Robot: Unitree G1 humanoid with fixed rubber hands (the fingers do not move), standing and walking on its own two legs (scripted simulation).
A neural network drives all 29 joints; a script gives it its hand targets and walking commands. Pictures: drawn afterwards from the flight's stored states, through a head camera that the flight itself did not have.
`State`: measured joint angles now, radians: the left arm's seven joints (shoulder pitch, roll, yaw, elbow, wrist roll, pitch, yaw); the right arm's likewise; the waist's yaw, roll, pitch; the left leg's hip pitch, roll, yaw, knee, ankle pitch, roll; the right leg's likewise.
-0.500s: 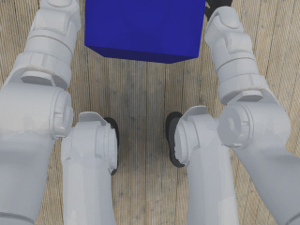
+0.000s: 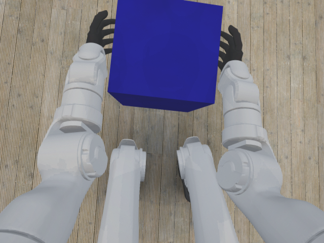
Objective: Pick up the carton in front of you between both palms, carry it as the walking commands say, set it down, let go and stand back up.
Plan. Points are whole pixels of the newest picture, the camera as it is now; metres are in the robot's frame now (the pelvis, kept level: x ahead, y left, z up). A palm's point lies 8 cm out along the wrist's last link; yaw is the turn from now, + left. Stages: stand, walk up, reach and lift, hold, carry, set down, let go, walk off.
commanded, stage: reach and lift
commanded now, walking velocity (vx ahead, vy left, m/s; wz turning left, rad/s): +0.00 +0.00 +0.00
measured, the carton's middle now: (161, 66) +0.51 +0.00 -0.14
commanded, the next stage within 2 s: none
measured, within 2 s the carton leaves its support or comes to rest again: neither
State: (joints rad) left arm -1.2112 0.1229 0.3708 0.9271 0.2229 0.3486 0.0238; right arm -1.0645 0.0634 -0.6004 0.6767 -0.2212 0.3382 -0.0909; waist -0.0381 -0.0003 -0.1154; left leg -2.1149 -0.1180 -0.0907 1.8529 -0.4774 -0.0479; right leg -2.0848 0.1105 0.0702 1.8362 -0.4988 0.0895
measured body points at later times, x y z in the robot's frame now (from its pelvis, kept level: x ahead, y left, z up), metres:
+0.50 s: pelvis +0.04 +0.00 +0.12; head +0.23 +0.01 +0.53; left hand +0.49 +0.15 +0.07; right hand +0.47 -0.15 +0.08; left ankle +0.12 +0.12 -0.43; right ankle +0.12 -0.14 -0.43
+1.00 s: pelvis +0.09 +0.00 +0.26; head +0.16 +0.00 +0.70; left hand +0.44 +0.15 +0.22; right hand +0.44 -0.15 +0.23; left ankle +0.12 +0.12 -0.43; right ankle +0.12 -0.14 -0.43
